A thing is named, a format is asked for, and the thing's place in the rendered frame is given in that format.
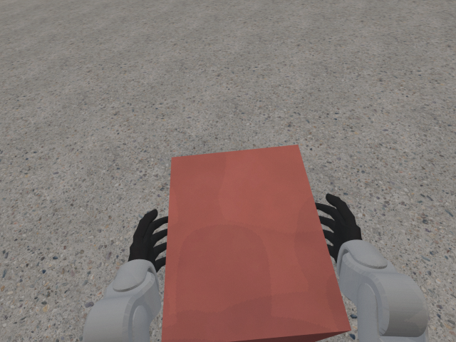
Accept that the left robot hand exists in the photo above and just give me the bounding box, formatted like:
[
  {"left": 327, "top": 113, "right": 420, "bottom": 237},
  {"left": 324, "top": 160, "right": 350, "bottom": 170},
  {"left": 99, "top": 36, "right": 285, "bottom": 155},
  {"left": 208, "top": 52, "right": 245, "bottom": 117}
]
[{"left": 128, "top": 209, "right": 168, "bottom": 272}]

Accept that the robot left forearm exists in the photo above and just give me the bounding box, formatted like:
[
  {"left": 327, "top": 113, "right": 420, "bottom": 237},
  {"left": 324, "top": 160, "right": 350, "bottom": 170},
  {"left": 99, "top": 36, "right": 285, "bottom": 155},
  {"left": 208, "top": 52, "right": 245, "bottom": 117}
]
[{"left": 83, "top": 259, "right": 161, "bottom": 342}]

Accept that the robot right forearm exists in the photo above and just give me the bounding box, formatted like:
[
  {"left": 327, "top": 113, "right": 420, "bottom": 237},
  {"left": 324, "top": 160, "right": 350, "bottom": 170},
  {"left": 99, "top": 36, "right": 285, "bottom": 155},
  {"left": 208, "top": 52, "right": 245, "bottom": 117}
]
[{"left": 336, "top": 239, "right": 429, "bottom": 342}]

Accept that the right robot hand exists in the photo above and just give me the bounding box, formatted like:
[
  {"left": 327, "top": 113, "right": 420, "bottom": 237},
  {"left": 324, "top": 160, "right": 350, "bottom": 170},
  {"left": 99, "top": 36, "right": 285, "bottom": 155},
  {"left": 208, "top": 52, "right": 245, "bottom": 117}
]
[{"left": 315, "top": 193, "right": 362, "bottom": 263}]

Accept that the carton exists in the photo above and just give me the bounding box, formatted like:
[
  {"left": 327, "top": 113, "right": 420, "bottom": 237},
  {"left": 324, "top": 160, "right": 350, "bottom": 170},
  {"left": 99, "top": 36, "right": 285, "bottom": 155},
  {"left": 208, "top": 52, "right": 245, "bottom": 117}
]
[{"left": 161, "top": 145, "right": 351, "bottom": 342}]

